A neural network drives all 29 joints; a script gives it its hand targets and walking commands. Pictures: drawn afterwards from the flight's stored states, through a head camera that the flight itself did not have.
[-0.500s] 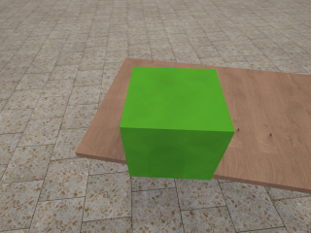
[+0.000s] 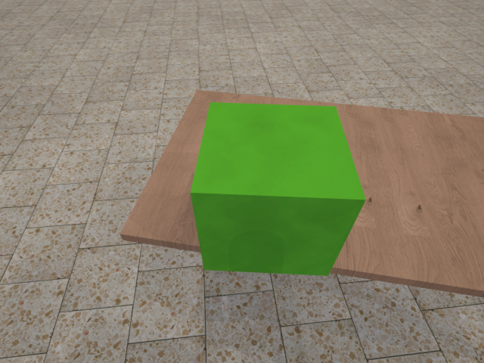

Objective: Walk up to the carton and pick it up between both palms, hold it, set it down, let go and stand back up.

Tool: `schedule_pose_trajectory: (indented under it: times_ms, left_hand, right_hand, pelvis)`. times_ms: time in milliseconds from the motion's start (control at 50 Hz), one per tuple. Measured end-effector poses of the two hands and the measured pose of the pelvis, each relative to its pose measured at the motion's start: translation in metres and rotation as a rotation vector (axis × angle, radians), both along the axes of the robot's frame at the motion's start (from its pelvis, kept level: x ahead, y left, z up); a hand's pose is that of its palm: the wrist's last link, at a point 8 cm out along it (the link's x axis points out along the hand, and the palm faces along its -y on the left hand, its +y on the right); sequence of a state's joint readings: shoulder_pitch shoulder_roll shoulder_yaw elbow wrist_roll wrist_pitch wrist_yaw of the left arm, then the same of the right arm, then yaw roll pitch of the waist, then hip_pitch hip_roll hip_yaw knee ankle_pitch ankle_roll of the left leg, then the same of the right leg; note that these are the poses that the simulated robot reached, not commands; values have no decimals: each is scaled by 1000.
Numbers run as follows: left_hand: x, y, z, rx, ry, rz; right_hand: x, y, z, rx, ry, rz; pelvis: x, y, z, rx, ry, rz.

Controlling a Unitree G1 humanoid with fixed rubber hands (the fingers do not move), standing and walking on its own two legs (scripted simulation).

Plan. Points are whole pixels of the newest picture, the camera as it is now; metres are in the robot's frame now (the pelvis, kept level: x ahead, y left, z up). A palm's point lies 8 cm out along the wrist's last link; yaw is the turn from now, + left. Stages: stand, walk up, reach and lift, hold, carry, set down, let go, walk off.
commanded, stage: walk up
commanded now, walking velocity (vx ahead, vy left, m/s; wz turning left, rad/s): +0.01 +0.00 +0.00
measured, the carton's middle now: (269, 189) +0.48 -0.05 +0.00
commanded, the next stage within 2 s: stand in 0.24 s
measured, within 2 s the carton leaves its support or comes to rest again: neither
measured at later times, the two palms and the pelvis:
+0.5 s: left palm out of the picture -0.04 +0.21 -0.17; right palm out of the picture -0.03 -0.20 -0.16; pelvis -0.02 +0.00 -0.01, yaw +0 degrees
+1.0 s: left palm out of the picture +0.08 +0.19 -0.13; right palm out of the picture +0.11 -0.21 -0.13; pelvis -0.04 -0.04 -0.01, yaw +4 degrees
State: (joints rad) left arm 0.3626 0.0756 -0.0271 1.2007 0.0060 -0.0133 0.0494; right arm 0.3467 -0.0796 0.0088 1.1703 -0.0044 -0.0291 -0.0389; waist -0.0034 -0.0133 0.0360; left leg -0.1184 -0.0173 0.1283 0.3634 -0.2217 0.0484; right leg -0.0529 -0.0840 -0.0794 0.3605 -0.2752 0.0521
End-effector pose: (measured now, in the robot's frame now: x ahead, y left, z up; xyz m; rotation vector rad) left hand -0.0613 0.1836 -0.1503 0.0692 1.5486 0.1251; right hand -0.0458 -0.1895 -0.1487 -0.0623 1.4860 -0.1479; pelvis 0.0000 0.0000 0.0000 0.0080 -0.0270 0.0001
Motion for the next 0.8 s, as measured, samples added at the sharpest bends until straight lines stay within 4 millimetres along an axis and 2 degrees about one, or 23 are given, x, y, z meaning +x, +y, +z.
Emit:
schedule_pose_trajectory:
  times_ms: [300,440,460,480,520,580,640,680,700,740,800]
  left_hand:
    - [-1,5,-1,0,-1,-3]
    - [2,9,-1,4,-9,-4]
    - [7,10,-4,-8,12,6]
    - [17,14,-9,-12,41,2]
    - [40,40,-20,39,105,2]
    - [113,66,-27,92,38,30]
    - [193,63,-19,44,-109,25]
    - [232,49,-7,-6,-207,-16]
    - [244,38,1,-28,-244,-46]
    - [254,16,18,-65,-291,-98]
    - [238,-11,34,-94,-296,-110]
  right_hand:
    - [0,5,0,-1,-10,-6]
    - [-4,8,0,1,-1,-9]
    - [1,6,-1,1,5,-28]
    - [8,-1,-4,-19,29,-58]
    - [33,-25,-9,-54,58,-86]
    - [103,-49,-9,-69,-20,-56]
    - [174,-46,-2,-49,-112,-33]
    - [205,-31,7,-22,-165,-24]
    - [213,-21,12,-12,-184,-16]
    - [218,-3,21,1,-210,5]
    - [205,14,27,6,-217,24]
  pelvis:
    - [-2,5,0,1,2,-2]
    - [-3,7,-1,1,3,-3]
    - [-5,6,-2,-1,28,-1]
    - [-11,5,-6,-1,57,3]
    - [-22,2,-16,2,99,4]
    - [-37,-1,-32,-1,160,24]
    - [-47,-4,-43,-30,231,52]
    - [-50,-6,-42,-45,252,61]
    - [-50,-7,-37,-49,252,61]
    - [-47,-11,-25,-49,234,56]
    - [-38,-16,-8,-41,199,46]
